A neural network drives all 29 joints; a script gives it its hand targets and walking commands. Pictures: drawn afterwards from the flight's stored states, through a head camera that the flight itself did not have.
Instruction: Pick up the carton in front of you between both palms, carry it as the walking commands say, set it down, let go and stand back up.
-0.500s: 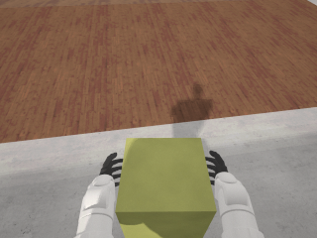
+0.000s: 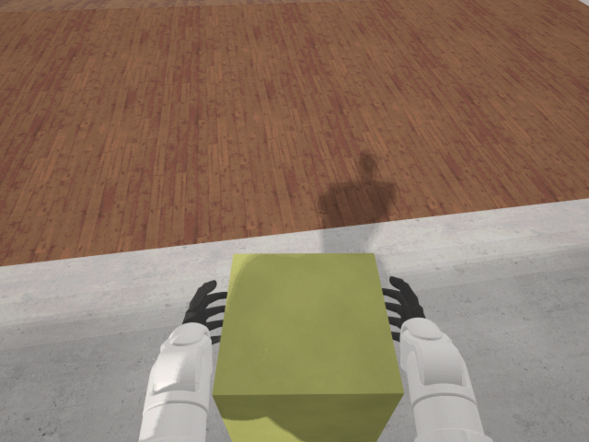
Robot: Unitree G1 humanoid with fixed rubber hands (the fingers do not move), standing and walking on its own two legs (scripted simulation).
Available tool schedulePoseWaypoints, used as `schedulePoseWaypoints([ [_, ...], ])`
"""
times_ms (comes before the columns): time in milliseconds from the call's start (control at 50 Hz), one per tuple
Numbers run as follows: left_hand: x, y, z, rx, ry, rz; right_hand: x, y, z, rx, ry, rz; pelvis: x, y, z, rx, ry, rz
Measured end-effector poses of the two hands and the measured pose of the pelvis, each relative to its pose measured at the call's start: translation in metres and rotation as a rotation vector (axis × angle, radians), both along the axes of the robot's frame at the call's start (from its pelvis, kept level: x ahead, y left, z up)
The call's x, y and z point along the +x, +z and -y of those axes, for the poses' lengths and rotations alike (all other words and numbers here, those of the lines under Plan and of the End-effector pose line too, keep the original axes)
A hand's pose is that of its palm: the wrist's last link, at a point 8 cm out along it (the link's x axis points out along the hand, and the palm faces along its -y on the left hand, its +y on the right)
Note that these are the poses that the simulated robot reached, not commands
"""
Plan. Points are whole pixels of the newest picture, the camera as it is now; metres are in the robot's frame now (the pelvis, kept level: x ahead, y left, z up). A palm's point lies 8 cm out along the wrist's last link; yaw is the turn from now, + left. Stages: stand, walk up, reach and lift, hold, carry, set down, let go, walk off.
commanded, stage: reach and lift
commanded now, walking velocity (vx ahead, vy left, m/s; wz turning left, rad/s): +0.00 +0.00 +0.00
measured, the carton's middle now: (303, 356) +0.29 +0.00 -0.04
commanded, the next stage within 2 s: hold in 0.26 s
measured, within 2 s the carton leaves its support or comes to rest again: neither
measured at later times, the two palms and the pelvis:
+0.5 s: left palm (193, 329) +0.28 +0.15 +0.05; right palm (418, 325) +0.28 -0.15 +0.05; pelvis +0.00 +0.00 +0.00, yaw +0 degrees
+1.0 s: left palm (184, 295) +0.32 +0.16 +0.08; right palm (404, 290) +0.32 -0.14 +0.08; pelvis +0.03 +0.01 -0.01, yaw -1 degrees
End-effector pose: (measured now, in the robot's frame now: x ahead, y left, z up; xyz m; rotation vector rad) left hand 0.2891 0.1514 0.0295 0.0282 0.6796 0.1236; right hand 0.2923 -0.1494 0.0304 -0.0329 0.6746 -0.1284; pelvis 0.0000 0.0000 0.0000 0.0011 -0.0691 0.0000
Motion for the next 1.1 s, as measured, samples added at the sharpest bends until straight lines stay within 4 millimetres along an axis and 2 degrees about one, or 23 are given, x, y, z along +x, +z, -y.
schedulePoseWaypoints([
  [280,-0.002,0.006,0.000,0.006,-0.004,0.002,-0.002,0.006,0.000,-0.005,0.003,0.002,0.004,0.001,0.000,-0.001,0.001,0.016],
  [440,-0.006,0.022,0.001,0.003,-0.004,0.033,-0.007,0.022,0.001,0.000,-0.004,0.033,0.002,0.002,-0.001,-0.001,0.002,0.038],
  [620,-0.010,0.020,0.001,-0.004,-0.001,0.009,-0.012,0.019,0.001,0.005,-0.009,0.009,-0.007,0.001,-0.001,0.000,0.001,0.055],
  [780,-0.008,0.022,0.001,-0.009,0.006,0.026,-0.009,0.022,0.001,0.012,-0.012,0.026,-0.009,-0.002,0.000,-0.001,0.003,0.014],
  [920,0.011,0.036,-0.006,-0.029,0.019,0.092,0.010,0.037,-0.006,0.027,-0.027,0.092,0.009,-0.010,-0.008,0.000,0.011,-0.069],
  [1000,0.029,0.048,-0.013,-0.043,0.028,0.120,0.028,0.051,-0.014,0.034,-0.038,0.121,0.033,-0.013,-0.015,0.004,-0.020,-0.104],
  [1100,0.060,0.060,-0.003,-0.065,0.024,0.115,0.051,0.059,-0.003,0.059,-0.073,0.116,0.070,-0.011,-0.011,-0.022,-0.029,-0.137],
])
